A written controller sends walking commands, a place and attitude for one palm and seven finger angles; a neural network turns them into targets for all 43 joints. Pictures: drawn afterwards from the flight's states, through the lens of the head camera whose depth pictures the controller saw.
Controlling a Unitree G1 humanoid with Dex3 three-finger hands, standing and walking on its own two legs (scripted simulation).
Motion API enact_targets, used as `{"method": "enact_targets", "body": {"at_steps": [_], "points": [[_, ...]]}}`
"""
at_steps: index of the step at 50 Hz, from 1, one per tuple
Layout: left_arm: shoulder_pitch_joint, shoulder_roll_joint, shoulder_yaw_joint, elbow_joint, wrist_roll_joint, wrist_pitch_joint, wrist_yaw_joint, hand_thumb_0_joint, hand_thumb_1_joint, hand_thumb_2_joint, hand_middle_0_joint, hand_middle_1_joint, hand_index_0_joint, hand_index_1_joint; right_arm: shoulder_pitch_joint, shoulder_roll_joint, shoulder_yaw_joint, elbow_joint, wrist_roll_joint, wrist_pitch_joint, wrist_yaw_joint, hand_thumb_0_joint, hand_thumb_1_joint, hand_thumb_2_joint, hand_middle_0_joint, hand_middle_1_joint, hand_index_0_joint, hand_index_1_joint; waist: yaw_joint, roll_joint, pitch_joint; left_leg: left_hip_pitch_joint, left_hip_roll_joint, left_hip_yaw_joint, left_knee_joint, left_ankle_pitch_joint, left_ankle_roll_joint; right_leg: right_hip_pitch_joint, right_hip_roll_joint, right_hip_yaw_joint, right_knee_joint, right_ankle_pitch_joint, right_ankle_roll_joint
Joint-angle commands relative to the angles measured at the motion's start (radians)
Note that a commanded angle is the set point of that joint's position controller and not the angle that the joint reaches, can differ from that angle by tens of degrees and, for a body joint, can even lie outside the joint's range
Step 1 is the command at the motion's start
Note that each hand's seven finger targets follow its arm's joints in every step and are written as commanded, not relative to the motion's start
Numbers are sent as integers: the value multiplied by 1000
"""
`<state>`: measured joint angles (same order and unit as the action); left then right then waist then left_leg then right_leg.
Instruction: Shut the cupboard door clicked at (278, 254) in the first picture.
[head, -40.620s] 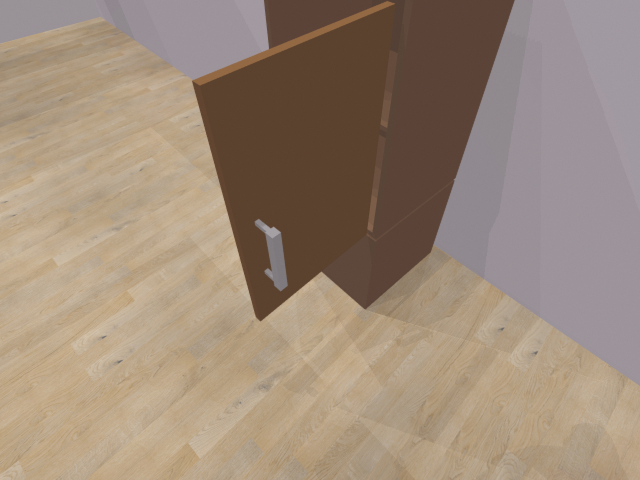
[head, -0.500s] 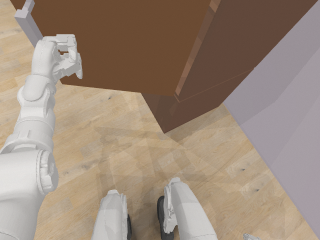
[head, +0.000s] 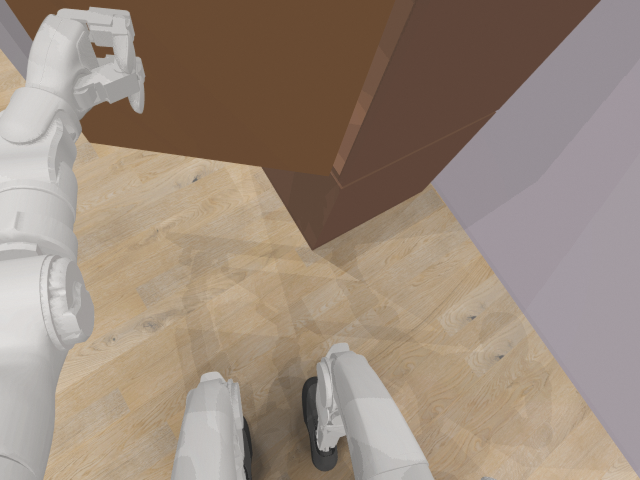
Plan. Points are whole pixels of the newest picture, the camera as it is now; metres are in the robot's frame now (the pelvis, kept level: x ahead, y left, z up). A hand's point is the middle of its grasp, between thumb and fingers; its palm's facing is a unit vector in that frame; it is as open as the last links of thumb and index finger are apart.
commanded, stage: push the door shut along its arc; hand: left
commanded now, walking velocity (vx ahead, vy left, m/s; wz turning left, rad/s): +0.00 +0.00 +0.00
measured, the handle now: (31, 41) +0.60 +0.24 +0.06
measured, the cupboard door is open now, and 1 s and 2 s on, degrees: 55 42 42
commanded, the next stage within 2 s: pull the fist back off the door in 0.32 s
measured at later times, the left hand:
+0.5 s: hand (153, 40) +0.60 +0.12 +0.06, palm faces -0.21 -0.98 +0.05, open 3.4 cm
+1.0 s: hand (168, 61) +0.57 +0.10 +0.07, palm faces +0.11 -0.99 -0.05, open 3.1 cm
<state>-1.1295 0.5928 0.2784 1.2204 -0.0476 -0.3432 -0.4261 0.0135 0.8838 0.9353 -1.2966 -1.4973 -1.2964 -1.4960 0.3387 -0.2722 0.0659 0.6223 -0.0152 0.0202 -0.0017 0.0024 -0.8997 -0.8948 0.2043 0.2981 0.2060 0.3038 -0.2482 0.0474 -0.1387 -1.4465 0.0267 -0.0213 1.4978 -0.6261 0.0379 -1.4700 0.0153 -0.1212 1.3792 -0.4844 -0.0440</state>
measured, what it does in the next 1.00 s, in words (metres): stands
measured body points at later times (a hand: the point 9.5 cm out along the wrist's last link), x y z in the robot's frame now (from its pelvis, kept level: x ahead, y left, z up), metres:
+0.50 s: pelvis -0.01 +0.00 -0.02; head +0.21 +0.04 +0.38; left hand +0.61 +0.17 +0.06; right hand -0.04 -0.26 -0.10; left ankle +0.02 +0.10 -0.57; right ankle +0.07 -0.10 -0.57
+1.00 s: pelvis +0.02 -0.01 +0.02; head +0.19 +0.00 +0.44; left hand +0.55 +0.15 +0.07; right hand -0.01 -0.26 -0.09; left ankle +0.02 +0.10 -0.57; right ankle +0.07 -0.10 -0.57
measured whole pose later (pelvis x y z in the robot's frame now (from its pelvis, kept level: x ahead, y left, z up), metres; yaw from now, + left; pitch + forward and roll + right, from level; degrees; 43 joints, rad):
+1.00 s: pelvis +0.02 -0.01 +0.02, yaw +0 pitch +32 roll -2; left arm -1.00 0.36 0.35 1.20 0.06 -0.52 0.12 0.01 0.89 0.90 -1.30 -1.50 -1.30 -1.50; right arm 0.42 -0.24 0.02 0.62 -0.09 0.02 0.11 0.00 -0.90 -0.90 0.20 0.30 0.20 0.30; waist -0.24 0.06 -0.17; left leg -1.33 0.03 0.01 1.39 -0.62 0.02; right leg -1.38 0.03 -0.09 1.31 -0.48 -0.05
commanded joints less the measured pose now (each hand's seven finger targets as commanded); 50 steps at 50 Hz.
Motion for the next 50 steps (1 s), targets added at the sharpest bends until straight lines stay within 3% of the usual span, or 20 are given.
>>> {"method": "enact_targets", "body": {"at_steps": [1, 4, 8, 17, 21, 22, 23, 25, 27, 28, 30, 31, 33, 36, 38, 42, 46, 50], "points": [[-592, 108, -36, -215, -17, -50, -12, 0, 900, 900, -1300, -1500, -1300, -1500, 219, -210, -82, -8, -5, -28, -19, 0, -900, -900, 200, 300, 200, 300, -88, 234, -617, 501, -2, -116, -156, 438, 2, 257, 26, 78, -148, 214, 0], [-660, 110, -42, -205, -17, -39, -12, 0, 900, 900, -1300, -1500, -1300, -1500, 226, -209, -78, 1, -10, -41, -25, 0, -900, -900, 200, 300, 200, 300, -113, 225, -603, 466, -6, -109, -141, 408, 11, 249, 29, 79, -147, 202, -2], [-700, 136, -41, -173, -9, -22, -17, 0, 900, 900, -1300, -1500, -1300, -1500, 223, -213, -71, 6, -13, -59, -29, 0, -900, -900, 200, 300, 200, 300, -125, 235, -601, 419, -10, -100, -128, 370, 14, 253, 31, 84, -147, 179, -4], [-810, 139, -69, -186, 14, 6, -32, 0, 900, 900, -1300, -1500, -1300, -1500, 240, -219, -67, 24, -24, -83, -32, 0, -900, -900, 200, 300, 200, 300, -149, 331, -656, 487, -4, -122, -109, 419, 7, 178, 35, 64, -115, 196, -9], [-846, 117, -89, -163, 26, 36, -35, 0, 900, 900, -1300, -1500, -1300, -1500, 255, -221, -66, 39, -28, -89, -33, 0, -900, -900, 200, 300, 200, 300, -171, 330, -647, 502, 0, -135, -103, 421, 8, 133, 38, 52, -109, 193, -8], [-822, 174, 133, -168, -48, 47, 166, 0, 900, 900, -1300, -1500, -1300, -1500, 327, -209, -48, -5, -56, -91, -22, 0, -900, -900, 200, 300, 200, 300, -114, 337, -644, 458, 11, -143, -137, 390, -4, 161, 30, 55, -113, 188, -2], [-753, 131, 100, -113, -21, 57, 261, 0, 900, 900, -1300, -1500, -1300, -1500, 303, -202, -44, -14, -58, -88, -1, 0, -900, -900, 200, 300, 200, 300, -105, 312, -629, 426, 15, -150, -153, 349, -12, 170, 29, 56, -112, 159, 2], [-723, 63, 106, -100, -16, 49, 369, 0, 900, 900, -1300, -1500, -1300, -1500, 306, -191, -51, -13, -71, -80, 23, 0, -900, -900, 200, 300, 200, 300, -106, 263, -589, 419, 21, -165, -173, 339, -20, 159, 25, 47, -108, 152, 8], [-707, 35, 123, -163, 18, -2, 501, 0, 900, 900, -1300, -1500, -1300, -1500, 319, -180, -60, -25, -93, -77, 53, 0, -900, -900, 200, 300, 200, 300, -85, 267, -627, 415, 13, -142, -170, 374, -22, 208, 24, 55, -118, 169, 12], [-704, 45, 126, -223, 63, -49, 570, 0, 900, 900, -1300, -1500, -1300, -1500, 325, -176, -67, -26, -105, -77, 69, 0, -900, -900, 200, 300, 200, 300, -72, 302, -681, 448, 14, -138, -160, 420, -28, 216, 23, 58, -109, 191, 11], [-650, 73, 101, -245, 166, -120, 623, 0, 900, 900, -1300, -1500, -1300, -1500, 335, -180, -83, -17, -112, -64, 101, 0, -900, -900, 200, 300, 200, 300, -56, 353, -757, 530, 18, -138, -149, 524, -50, 221, 22, 60, -97, 236, 6], [-630, 79, 84, -246, 204, -140, 627, 0, 900, 900, -1300, -1500, -1300, -1500, 340, -180, -89, -10, -111, -51, 110, 0, -900, -900, 200, 300, 200, 300, -61, 333, -765, 544, 22, -139, -153, 556, -52, 243, 21, 59, -97, 258, 5], [-597, 36, 40, -238, 217, -156, 601, 0, 900, 900, -1300, -1500, -1300, -1500, 344, -177, -102, -5, -101, -33, 122, 0, -900, -900, 200, 300, 200, 300, -72, 285, -745, 524, 15, -119, -170, 534, -40, 321, 23, 67, -128, 287, 9], [-554, 14, 53, -179, 152, -124, 541, 0, 900, 900, -1300, -1500, -1300, -1500, 336, -179, -102, -10, -77, -11, 112, 0, -900, -900, 200, 300, 200, 300, -77, 190, -686, 436, 4, -102, -208, 430, -21, 417, 26, 78, -167, 280, 17], [-521, 24, 92, -159, 102, -104, 524, 0, 900, 900, -1300, -1500, -1300, -1500, 323, -173, -95, -22, -68, -7, 101, 0, -900, -900, 200, 300, 200, 300, -62, 131, -642, 350, -8, -78, -230, 347, -10, 490, 25, 93, -196, 247, 22], [-416, 59, 170, -212, 75, -172, 550, 0, 900, 900, -1300, -1500, -1300, -1500, 300, -151, -93, -36, -71, -19, 92, 0, -900, -900, 200, 300, 200, 300, -7, 115, -642, 322, -18, -45, -233, 378, -7, 565, 21, 116, -197, 314, 20], [-251, -38, 99, -204, 115, -256, 557, 0, 900, 900, -1300, -1500, -1300, -1500, 276, -138, -107, -32, -76, -19, 107, 0, -900, -900, 200, 300, 200, 300, 11, 98, -586, 340, -19, -26, -237, 412, -12, 565, 17, 117, -194, 367, 18], [-157, -156, 21, -181, 89, -252, 522, 0, 900, 900, -1300, -1500, -1300, -1500, 253, -140, -125, -37, -59, -6, 107, 0, -900, -900, 200, 300, 200, 300, 12, 49, -540, 335, -30, -6, -258, 369, -11, 594, 12, 125, -223, 360, 21]]}}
